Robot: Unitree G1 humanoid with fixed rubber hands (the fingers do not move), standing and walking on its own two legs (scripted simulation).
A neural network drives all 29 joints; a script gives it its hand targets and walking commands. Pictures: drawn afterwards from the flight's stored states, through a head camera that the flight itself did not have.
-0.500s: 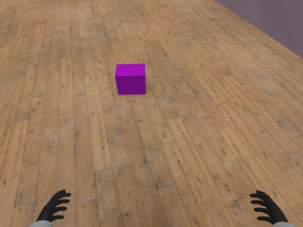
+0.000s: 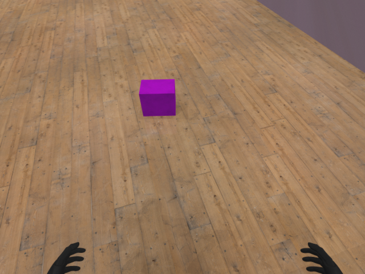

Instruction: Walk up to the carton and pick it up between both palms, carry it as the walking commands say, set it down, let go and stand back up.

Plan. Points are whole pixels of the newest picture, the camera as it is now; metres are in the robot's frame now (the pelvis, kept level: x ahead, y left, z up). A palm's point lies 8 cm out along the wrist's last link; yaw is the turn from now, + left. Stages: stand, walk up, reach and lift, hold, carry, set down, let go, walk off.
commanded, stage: stand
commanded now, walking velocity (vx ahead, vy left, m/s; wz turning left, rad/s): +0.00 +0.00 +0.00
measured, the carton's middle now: (158, 98) +1.44 +0.23 -0.65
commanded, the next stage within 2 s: walk up in 1.00 s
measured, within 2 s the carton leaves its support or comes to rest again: neither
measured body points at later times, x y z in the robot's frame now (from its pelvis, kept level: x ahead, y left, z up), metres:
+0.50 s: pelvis +0.00 +0.00 +0.01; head +0.00 +0.00 +0.46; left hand +0.12 +0.31 -0.10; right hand +0.12 -0.31 -0.10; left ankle +0.00 +0.12 -0.73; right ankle +0.00 -0.12 -0.73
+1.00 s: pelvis +0.00 +0.00 +0.02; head +0.01 +0.00 +0.47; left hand +0.11 +0.32 -0.10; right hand +0.11 -0.32 -0.10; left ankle +0.00 +0.12 -0.73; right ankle +0.00 -0.12 -0.73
